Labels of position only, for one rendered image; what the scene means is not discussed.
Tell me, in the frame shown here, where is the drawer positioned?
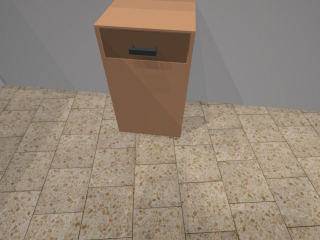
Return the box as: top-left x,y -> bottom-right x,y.
99,27 -> 190,63

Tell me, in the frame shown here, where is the handle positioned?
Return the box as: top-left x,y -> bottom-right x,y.
128,44 -> 157,57

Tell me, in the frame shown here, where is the cabinet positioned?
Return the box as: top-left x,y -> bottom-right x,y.
93,0 -> 196,138

